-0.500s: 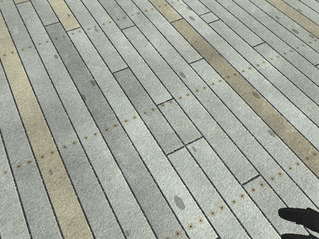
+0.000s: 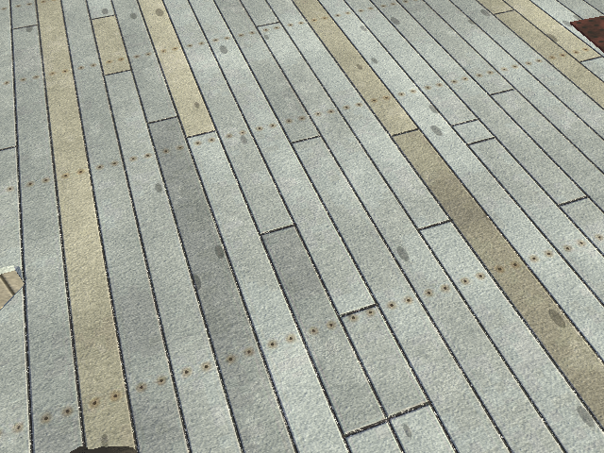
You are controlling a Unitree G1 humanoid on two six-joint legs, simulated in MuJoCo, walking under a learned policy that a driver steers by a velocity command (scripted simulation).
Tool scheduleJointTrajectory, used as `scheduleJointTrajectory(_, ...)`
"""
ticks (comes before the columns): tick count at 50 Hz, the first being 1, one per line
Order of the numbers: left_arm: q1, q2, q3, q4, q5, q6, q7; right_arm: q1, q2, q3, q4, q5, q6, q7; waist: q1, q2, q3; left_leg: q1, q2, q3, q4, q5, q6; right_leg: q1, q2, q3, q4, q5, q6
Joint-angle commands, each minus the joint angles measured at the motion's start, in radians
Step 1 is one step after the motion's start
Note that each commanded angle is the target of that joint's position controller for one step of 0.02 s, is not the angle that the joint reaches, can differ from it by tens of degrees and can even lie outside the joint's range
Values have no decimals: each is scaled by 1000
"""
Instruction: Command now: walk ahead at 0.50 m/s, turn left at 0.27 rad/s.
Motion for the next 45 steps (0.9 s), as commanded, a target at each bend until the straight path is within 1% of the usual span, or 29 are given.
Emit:
scheduleJointTrajectory(1, 163, 121, 37, -8, 1, 11, 4, -106, -116, -21, -118, -21, -23, -3, 98, -91, 8, -500, 100, 15, 214, 101, 5, 413, -331, 506, -320, -260, -194)
scheduleJointTrajectory(2, 135, 106, 31, -5, 8, 12, 7, -107, -98, -22, -124, -25, -25, 1, 66, -116, 22, -460, 131, 20, 161, 149, 6, 350, -306, 444, -336, -168, -191)
scheduleJointTrajectory(3, 130, 91, 25, -1, 9, 8, 7, -98, -86, -20, -116, -25, -26, 6, 52, -129, 22, -408, 152, 36, 119, 168, 4, 310, -272, 375, -346, -54, -180)
scheduleJointTrajectory(4, 126, 89, 24, 10, 6, 7, 7, -83, -69, -18, -108, -24, -25, 8, 38, -145, 7, -388, 156, 59, 91, 186, -2, 298, -255, 339, -362, -24, -183)
scheduleJointTrajectory(5, 134, 101, 26, 18, 3, 5, 9, -88, -59, -15, -105, -24, -24, 8, 37, -141, 3, -380, 161, 72, 65, 205, -6, 285, -250, 311, -377, 17, -191)
scheduleJointTrajectory(8, 165, 138, 34, 49, -10, 8, 16, -178, -32, 1, -127, -31, -28, 9, 58, -105, 21, -400, 174, 97, -114, 309, -27, 295, -250, 225, -403, 156, -200)
scheduleJointTrajectory(11, 205, 161, 36, 77, -19, 18, 20, -273, -10, 12, -140, -25, -37, 20, 94, -106, 29, -345, 160, 125, -304, 445, -32, 301, -230, 149, -403, 204, -177)
scheduleJointTrajectory(15, 273, 176, 35, 116, -29, 32, 18, -382, -16, 13, -166, -11, -44, 39, 133, -104, 54, -292, 131, 150, -444, 492, -25, 346, -252, 133, -380, 206, -167)
scheduleJointTrajectory(17, 289, 185, 37, 130, -32, 42, 19, -413, -26, 10, -182, -9, -48, 49, 132, -113, 66, -284, 119, 154, -490, 444, -3, 396, -278, 145, -353, 235, -158)
scheduleJointTrajectory(18, 289, 194, 40, 135, -33, 47, 21, -411, -35, 7, -186, -9, -50, 52, 120, -119, 65, -262, 112, 157, -512, 412, 11, 417, -289, 147, -332, 272, -151)
scheduleJointTrajectory(19, 281, 206, 43, 138, -34, 53, 24, -381, -50, 0, -180, -11, -52, 53, 94, -124, 49, -202, 98, 168, -537, 386, 28, 429, -291, 140, -293, 358, -140)
scheduleJointTrajectory(20, 262, 213, 44, 137, -37, 56, 26, -302, -72, -13, -159, -17, -52, 50, 41, -120, 4, -73, 72, 193, -579, 396, 51, 421, -268, 107, -204, 510, -122)
scheduleJointTrajectory(21, 267, 192, 36, 134, -35, 57, 27, -165, -116, -36, -119, -26, -52, 41, -21, -99, -86, 158, 74, 187, -589, 418, 82, 349, -219, 75, -41, 585, -97)
scheduleJointTrajectory(22, 243, 137, 12, 100, -9, 51, 27, 35, -194, -59, -91, -43, -48, 27, -107, 4, -244, 479, 274, -23, -547, 466, 153, 133, -160, 37, 267, 328, -56)
scheduleJointTrajectory(23, 359, 33, -22, 83, -13, 31, 23, 69, -257, -68, -76, -45, -43, 28, -52, 269, -363, 752, 501, -443, -636, 308, 299, -236, -8, 24, 589, -347, -1)
scheduleJointTrajectory(24, 303, 142, 6, 101, -36, 20, 21, 82, -158, -47, -73, -37, -39, 27, -96, 166, -330, 704, 483, -492, -696, 168, 285, -343, -46, 129, 707, -380, -3)
scheduleJointTrajectory(25, 218, 179, 20, 73, -51, 17, 20, 19, -124, -32, -73, -32, -41, 24, -84, 121, -183, 577, 447, -335, -719, 202, 239, -386, -86, 117, 716, -289, -7)
scheduleJointTrajectory(26, 173, 163, 19, 67, -44, 20, 23, -44, -98, -22, -72, -34, -43, 25, -52, 61, -113, 448, 400, -227, -751, 267, 211, -352, -125, 98, 678, -207, -1)
scheduleJointTrajectory(27, 149, 150, 23, 65, -29, 30, 25, -94, -66, -12, -68, -37, -47, 30, -24, 39, -44, 340, 355, -143, -795, 316, 188, -322, -145, 94, 629, -153, 4)
scheduleJointTrajectory(28, 180, 132, 24, 67, -30, 42, 25, -120, -62, -12, -62, -44, -57, 32, 14, 81, -29, 265, 345, -91, -830, 363, 184, -262, -165, 104, 608, -111, 12)
scheduleJointTrajectory(29, 200, 111, 22, 75, -32, 55, 26, -134, -53, -13, -53, -43, -67, 34, 30, 76, -17, 219, 336, -51, -861, 396, 184, -227, -169, 105, 596, -91, 19)
scheduleJointTrajectory(31, 195, 86, 24, 77, -34, 75, 29, -148, -55, -18, -31, -45, -80, 31, 49, 39, 11, 174, 321, 39, -900, 454, 174, -236, -164, 113, 580, -38, 28)
scheduleJointTrajectory(32, 176, 77, 22, 63, -32, 79, 29, -142, -75, -24, -18, -48, -84, 27, 52, 50, 27, 166, 338, 68, -907, 511, 181, -260, -166, 125, 546, -2, 36)
scheduleJointTrajectory(35, 108, 72, 23, 42, -26, 76, 20, -126, -90, -31, 14, -50, -83, 16, 38, 24, 47, 193, 312, 179, -914, 573, 160, -289, -156, 122, 394, 153, 40)
scheduleJointTrajectory(38, 2, 53, 12, 8, -21, 72, 0, -101, -113, -36, 36, -41, -77, 7, -2, 10, 74, 206, 302, 263, -924, 576, 134, -250, -144, 58, 221, 276, 25)
scheduleJointTrajectory(41, -94, 45, 6, -41, -23, 73, -17, -44, -137, -45, 71, -31, -61, 1, -38, 0, 108, 305, 338, 293, -905, 582, 128, -285, -140, 25, 126, 256, 0)
scheduleJointTrajectory(43, -134, 51, 7, -73, -24, 75, -29, -22, -147, -50, 88, -21, -46, 0, -44, 6, 116, 385, 360, 311, -864, 641, 117, -306, -130, -3, 87, 183, -21)
scheduleJointTrajectory(44, -140, 57, 10, -86, -24, 75, -34, -23, -156, -52, 93, -17, -38, -1, -36, 15, 111, 411, 366, 323, -829, 726, 108, -289, -116, -26, 72, 132, -36)
scheduleJointTrajectory(45, -129, 69, 16, -95, -24, 77, -38, -32, -170, -55, 92, -15, -31, -4, -19, 32, 90, 427, 366, 340, -776, 885, 97, -240, -88, -58, 65, 79, -54)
